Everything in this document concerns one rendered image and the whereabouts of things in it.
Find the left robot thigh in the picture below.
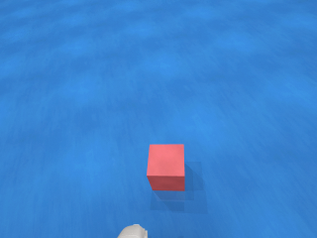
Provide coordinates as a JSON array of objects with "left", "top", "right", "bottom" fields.
[{"left": 117, "top": 225, "right": 148, "bottom": 238}]

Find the carton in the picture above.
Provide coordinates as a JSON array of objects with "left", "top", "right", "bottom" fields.
[{"left": 147, "top": 144, "right": 185, "bottom": 191}]

